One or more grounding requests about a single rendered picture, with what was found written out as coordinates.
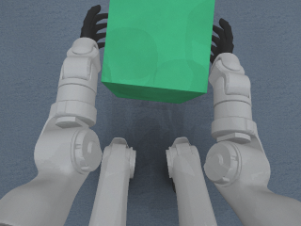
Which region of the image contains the right robot shin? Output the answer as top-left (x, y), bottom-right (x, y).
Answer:
top-left (171, 137), bottom-right (201, 182)

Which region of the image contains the carton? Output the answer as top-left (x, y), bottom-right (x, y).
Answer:
top-left (101, 0), bottom-right (215, 104)

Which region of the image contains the robot right upper arm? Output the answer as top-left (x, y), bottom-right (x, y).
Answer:
top-left (203, 140), bottom-right (301, 226)

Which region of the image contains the robot left upper arm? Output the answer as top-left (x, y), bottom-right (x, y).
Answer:
top-left (0, 126), bottom-right (103, 226)

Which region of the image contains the left robot hand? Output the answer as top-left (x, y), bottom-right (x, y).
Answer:
top-left (80, 5), bottom-right (108, 49)

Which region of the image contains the right robot hand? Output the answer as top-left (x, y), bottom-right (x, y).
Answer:
top-left (210, 18), bottom-right (234, 65)

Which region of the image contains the right robot forearm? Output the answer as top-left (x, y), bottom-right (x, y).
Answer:
top-left (208, 53), bottom-right (266, 156)

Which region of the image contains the right robot thigh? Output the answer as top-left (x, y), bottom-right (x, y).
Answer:
top-left (166, 142), bottom-right (217, 226)

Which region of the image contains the left robot forearm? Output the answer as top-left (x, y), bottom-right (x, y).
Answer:
top-left (34, 37), bottom-right (101, 163)

